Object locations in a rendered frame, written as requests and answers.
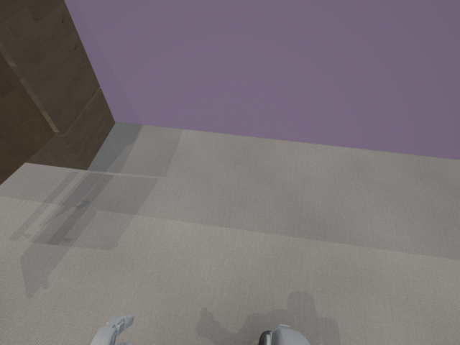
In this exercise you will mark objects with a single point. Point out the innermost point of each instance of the robot right shin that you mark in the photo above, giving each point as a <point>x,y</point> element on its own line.
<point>281,326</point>

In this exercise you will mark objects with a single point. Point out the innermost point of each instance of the robot left hand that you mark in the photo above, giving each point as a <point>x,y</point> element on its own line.
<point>107,335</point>

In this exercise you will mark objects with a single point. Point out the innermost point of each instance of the robot right thigh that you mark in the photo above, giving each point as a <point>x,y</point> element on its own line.
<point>285,336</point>

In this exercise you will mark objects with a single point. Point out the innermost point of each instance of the cupboard door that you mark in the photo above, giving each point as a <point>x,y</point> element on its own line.
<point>23,128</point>

